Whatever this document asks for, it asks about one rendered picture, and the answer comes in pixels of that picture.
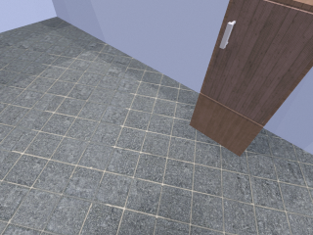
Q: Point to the handle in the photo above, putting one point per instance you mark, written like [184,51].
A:
[226,35]

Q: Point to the cupboard door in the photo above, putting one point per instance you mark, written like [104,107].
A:
[268,48]

